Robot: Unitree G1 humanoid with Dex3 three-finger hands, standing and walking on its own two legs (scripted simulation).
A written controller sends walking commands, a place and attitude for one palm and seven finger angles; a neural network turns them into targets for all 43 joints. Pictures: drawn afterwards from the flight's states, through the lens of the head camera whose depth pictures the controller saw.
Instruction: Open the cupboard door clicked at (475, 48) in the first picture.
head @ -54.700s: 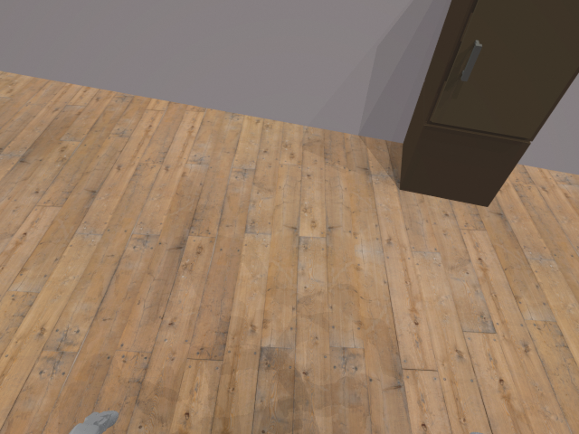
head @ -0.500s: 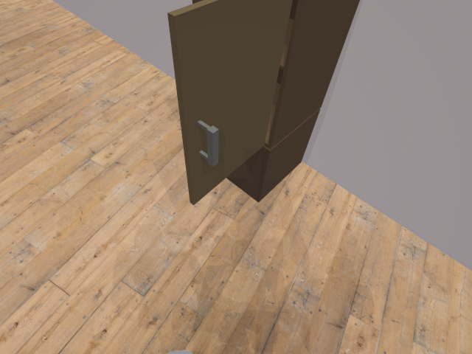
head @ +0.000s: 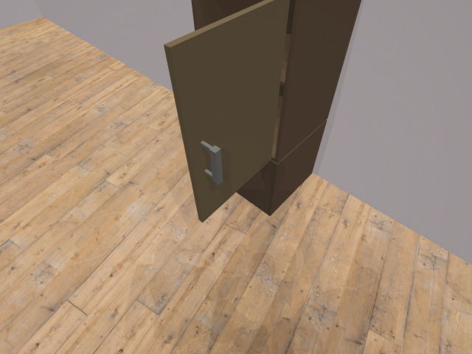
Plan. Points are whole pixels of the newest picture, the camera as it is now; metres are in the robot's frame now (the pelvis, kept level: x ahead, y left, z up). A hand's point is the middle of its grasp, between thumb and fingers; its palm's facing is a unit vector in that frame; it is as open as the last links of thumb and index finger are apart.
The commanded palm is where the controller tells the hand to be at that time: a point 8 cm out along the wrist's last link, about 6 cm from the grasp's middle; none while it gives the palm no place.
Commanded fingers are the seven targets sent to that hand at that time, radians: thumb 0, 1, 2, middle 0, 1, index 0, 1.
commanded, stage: let the arm hang, fingers relaxed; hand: left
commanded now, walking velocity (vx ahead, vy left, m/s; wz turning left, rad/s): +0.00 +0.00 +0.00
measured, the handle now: (211, 162) +0.58 +0.11 -0.07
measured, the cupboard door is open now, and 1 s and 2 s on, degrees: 91 91 91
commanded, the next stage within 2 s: look to check the result in 0.26 s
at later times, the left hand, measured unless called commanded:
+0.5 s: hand out of the picture +0.07 +0.20 -0.16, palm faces +0.01 -0.97 -0.26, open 7.4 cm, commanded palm none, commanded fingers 0.00 0.90 0.90 -0.20 -0.30 -0.20 -0.30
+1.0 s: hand out of the picture +0.09 +0.20 -0.16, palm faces +0.00 -0.97 -0.25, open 7.4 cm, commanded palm none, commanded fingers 0.00 0.90 0.90 -0.20 -0.30 -0.20 -0.30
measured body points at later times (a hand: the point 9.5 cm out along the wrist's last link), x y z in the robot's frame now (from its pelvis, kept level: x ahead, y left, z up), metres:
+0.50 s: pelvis +0.03 +0.00 +0.00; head +0.05 -0.01 +0.45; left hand +0.07 +0.25 -0.14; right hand +0.06 -0.25 -0.15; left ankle +0.03 +0.12 -0.74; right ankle +0.03 -0.11 -0.74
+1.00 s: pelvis +0.04 -0.01 +0.01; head +0.06 -0.01 +0.45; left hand +0.09 +0.25 -0.14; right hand +0.08 -0.26 -0.15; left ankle +0.03 +0.12 -0.74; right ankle +0.03 -0.11 -0.74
